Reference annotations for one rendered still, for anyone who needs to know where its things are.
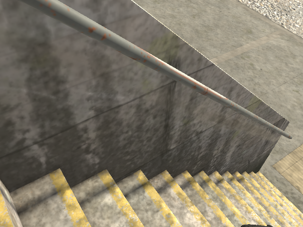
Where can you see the stairs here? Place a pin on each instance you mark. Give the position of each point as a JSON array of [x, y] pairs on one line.
[[227, 200]]

